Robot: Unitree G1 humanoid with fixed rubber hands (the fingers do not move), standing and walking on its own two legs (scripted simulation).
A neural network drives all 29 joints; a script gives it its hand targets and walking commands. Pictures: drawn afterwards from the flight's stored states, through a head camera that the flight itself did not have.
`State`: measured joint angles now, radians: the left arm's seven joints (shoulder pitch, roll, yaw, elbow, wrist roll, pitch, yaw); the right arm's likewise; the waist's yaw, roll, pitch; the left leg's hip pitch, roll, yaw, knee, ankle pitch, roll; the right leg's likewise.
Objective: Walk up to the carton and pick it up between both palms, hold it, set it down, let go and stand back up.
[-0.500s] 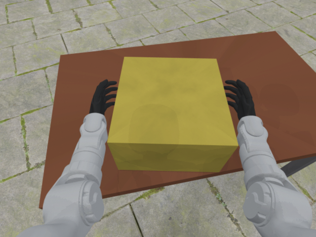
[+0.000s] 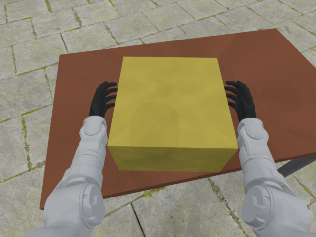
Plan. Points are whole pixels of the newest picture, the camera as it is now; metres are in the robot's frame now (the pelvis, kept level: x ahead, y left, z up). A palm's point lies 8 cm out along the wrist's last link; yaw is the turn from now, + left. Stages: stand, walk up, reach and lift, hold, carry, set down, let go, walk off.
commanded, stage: set down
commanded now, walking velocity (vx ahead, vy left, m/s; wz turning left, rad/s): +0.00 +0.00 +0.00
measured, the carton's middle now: (169, 112) +0.45 +0.00 +0.01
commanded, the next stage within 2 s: none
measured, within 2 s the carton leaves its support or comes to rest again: neither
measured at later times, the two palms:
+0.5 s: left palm (100, 109) +0.43 +0.18 +0.04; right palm (240, 116) +0.42 -0.20 +0.03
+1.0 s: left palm (89, 101) +0.42 +0.20 +0.09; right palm (278, 102) +0.42 -0.26 +0.10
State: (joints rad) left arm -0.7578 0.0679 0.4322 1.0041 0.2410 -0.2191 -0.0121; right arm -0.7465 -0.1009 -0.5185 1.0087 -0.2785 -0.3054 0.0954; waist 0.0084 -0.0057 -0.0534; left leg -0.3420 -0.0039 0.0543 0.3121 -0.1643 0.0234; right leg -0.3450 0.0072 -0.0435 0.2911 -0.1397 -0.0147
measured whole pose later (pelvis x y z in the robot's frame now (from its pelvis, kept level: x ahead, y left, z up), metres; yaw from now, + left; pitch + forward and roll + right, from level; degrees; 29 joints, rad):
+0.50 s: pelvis +0.00 +0.00 -0.01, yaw -2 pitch +19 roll -1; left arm -0.90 0.20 0.07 1.32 -0.14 -0.28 0.10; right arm -0.88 -0.23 -0.05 1.30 0.19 -0.27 -0.02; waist 0.04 0.03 -0.20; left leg -0.59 0.03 0.07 0.48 -0.23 0.02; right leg -0.58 0.04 -0.03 0.40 -0.16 -0.02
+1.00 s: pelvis -0.05 -0.04 -0.03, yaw -1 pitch +23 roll +0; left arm -1.05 0.41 -0.13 1.26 -0.43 -0.15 0.01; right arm -1.03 -0.44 0.20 1.20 0.54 -0.09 0.02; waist 0.01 -0.02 -0.25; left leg -0.79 0.05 0.03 0.59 -0.20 -0.02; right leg -0.80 0.05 -0.06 0.58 -0.18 -0.07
